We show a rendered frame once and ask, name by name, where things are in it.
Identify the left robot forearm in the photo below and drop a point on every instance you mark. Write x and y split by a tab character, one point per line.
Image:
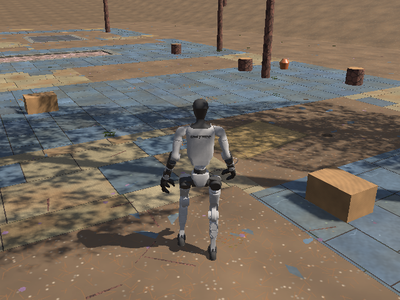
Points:
169	168

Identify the robot right upper arm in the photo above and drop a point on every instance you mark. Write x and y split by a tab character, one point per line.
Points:
223	142

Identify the left robot hand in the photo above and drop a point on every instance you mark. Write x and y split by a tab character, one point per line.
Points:
164	184

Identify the right robot forearm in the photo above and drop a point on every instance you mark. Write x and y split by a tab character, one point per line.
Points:
230	163

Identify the right robot hand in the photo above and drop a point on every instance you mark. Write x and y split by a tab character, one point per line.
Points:
233	173

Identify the robot left foot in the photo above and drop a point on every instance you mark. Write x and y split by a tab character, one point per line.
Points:
181	240

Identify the robot left upper arm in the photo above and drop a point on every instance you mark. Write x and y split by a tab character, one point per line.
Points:
180	132

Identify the right robot thigh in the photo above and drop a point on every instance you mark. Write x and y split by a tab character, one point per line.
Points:
214	194

